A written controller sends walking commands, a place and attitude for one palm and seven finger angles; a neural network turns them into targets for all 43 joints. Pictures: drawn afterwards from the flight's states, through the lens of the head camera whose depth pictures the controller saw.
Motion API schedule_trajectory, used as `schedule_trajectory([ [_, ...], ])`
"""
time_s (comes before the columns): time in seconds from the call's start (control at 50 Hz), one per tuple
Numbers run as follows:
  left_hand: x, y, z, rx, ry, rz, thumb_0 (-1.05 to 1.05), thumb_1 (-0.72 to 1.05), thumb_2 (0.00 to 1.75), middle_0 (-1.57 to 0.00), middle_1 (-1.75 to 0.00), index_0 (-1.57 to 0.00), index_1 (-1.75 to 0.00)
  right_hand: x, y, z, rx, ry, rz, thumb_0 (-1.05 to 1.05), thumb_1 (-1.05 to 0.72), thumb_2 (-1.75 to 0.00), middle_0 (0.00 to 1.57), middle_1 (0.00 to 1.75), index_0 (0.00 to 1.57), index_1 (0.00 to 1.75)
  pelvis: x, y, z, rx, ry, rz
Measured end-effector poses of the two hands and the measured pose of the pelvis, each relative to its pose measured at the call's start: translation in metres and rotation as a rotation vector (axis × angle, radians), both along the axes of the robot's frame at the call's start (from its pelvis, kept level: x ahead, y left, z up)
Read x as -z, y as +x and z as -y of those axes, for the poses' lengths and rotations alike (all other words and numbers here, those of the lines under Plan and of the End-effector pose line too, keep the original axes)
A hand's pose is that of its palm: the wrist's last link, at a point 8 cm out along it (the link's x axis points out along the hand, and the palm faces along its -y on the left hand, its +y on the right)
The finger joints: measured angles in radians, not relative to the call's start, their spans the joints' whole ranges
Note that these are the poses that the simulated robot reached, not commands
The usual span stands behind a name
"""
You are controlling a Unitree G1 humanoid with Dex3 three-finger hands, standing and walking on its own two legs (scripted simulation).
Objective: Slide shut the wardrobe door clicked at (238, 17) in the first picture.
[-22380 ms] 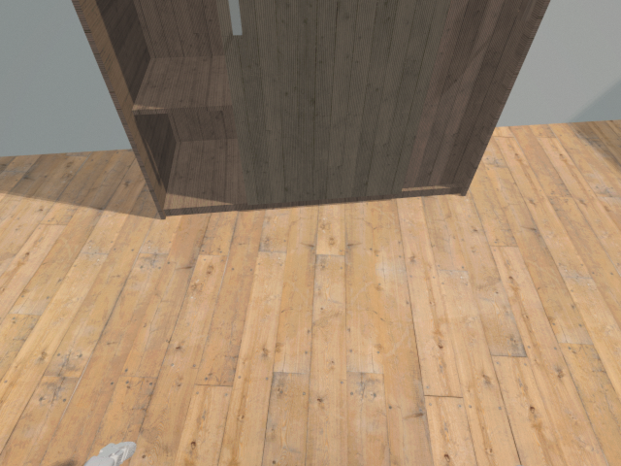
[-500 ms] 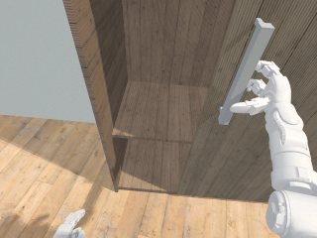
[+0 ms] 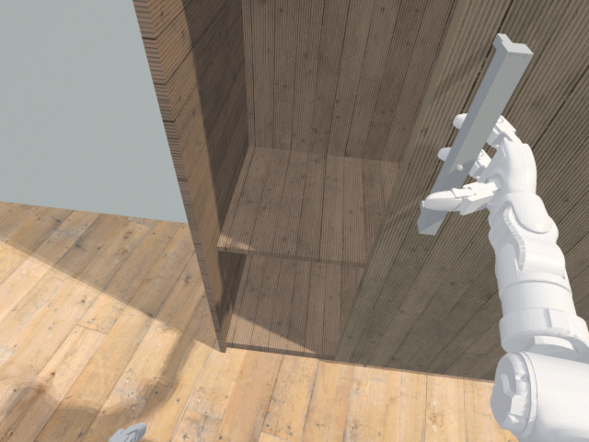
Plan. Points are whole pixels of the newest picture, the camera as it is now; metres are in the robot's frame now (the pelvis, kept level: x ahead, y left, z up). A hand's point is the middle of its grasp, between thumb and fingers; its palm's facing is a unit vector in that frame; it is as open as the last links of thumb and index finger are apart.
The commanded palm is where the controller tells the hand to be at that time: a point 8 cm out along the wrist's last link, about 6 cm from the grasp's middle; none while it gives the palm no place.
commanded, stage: slide the fingers in behind the handle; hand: right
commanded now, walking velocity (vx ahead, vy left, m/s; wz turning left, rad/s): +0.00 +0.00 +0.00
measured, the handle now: (458, 149) +0.49 -0.17 +0.18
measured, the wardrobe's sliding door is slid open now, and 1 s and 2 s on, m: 0.37 0.37 0.37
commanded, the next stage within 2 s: grip the handle and tug to test in 0.46 s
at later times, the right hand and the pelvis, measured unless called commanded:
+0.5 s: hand (452, 169) +0.44 -0.15 +0.19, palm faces +0.02 +1.00 +0.00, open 14.0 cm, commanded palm +0.41 -0.20 +0.18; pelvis +0.00 +0.00 +0.00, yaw -1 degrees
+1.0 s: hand (452, 166) +0.44 -0.15 +0.19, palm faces +0.04 +1.00 +0.00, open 9.7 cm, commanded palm +0.41 -0.20 +0.18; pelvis +0.00 +0.00 +0.00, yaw +0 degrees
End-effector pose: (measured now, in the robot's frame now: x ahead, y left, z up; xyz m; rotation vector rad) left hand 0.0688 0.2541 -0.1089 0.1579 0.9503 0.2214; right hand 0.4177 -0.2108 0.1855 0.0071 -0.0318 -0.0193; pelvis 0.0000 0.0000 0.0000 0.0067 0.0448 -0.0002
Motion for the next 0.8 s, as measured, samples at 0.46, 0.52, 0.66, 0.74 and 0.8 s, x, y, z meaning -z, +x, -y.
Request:
schedule_trajectory([
  [0.46,-0.006,0.028,0.011,0.043,-0.013,0.076,0.01,0.90,0.90,-0.20,-0.30,-0.20,-0.30,-0.002,-0.005,-0.006,0.002,-0.008,-0.009,-0.01,0.50,-0.30,0.30,1.20,0.30,1.20,0.000,-0.003,0.003,0.007,0.000,0.008],
  [0.52,-0.006,0.028,0.012,0.049,-0.012,0.069,0.01,0.90,0.90,-0.20,-0.30,-0.20,-0.30,0.000,-0.004,-0.010,0.007,-0.002,-0.011,-0.01,0.50,-0.30,0.29,1.20,0.30,1.20,0.000,-0.004,0.003,0.010,-0.001,0.007],
  [0.66,-0.004,0.024,0.012,0.048,-0.014,0.058,0.01,0.90,0.90,-0.20,-0.30,-0.20,-0.30,-0.001,-0.001,-0.011,0.022,-0.010,0.000,-0.01,0.48,-0.31,0.30,1.20,0.29,1.21,0.000,-0.005,0.002,0.007,-0.003,0.003],
  [0.74,-0.003,0.020,0.011,0.038,-0.018,0.052,0.01,0.90,0.90,-0.20,-0.30,-0.20,-0.30,-0.002,0.000,-0.012,0.021,-0.014,-0.002,-0.01,0.39,-0.35,0.31,1.22,0.30,1.22,0.000,-0.004,0.002,0.004,-0.003,0.003],
  [0.8,-0.003,0.018,0.010,0.032,-0.019,0.048,0.01,0.90,0.90,-0.20,-0.30,-0.20,-0.30,-0.002,0.000,-0.012,0.022,-0.011,-0.003,-0.01,0.29,-0.39,0.32,1.23,0.30,1.23,0.000,-0.003,0.002,0.003,-0.003,0.004],
])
